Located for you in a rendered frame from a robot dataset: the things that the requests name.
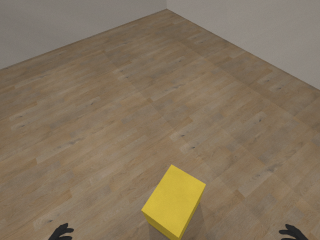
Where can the robot left hand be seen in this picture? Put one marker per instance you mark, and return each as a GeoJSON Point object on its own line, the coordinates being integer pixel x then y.
{"type": "Point", "coordinates": [62, 229]}

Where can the robot right hand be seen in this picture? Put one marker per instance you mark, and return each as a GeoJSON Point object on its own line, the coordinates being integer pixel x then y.
{"type": "Point", "coordinates": [292, 231]}

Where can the carton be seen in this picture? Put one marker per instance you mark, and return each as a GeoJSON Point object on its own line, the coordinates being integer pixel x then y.
{"type": "Point", "coordinates": [173, 203]}

